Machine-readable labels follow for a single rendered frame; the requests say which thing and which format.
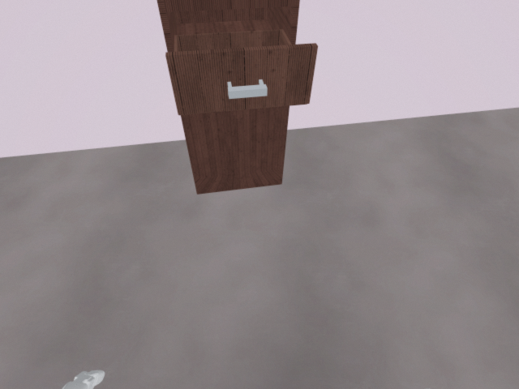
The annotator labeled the left robot hand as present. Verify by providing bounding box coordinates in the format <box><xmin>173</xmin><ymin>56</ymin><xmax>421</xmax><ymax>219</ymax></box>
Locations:
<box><xmin>62</xmin><ymin>370</ymin><xmax>105</xmax><ymax>389</ymax></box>

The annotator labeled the drawer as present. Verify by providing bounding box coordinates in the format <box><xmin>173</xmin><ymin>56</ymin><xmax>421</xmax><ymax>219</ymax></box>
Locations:
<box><xmin>165</xmin><ymin>29</ymin><xmax>318</xmax><ymax>115</ymax></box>

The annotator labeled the cabinet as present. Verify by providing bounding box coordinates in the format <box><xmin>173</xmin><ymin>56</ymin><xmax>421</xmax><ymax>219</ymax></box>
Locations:
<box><xmin>157</xmin><ymin>0</ymin><xmax>300</xmax><ymax>195</ymax></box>

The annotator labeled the handle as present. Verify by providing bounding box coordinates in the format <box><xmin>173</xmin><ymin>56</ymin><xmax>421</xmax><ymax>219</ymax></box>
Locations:
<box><xmin>227</xmin><ymin>79</ymin><xmax>268</xmax><ymax>99</ymax></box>

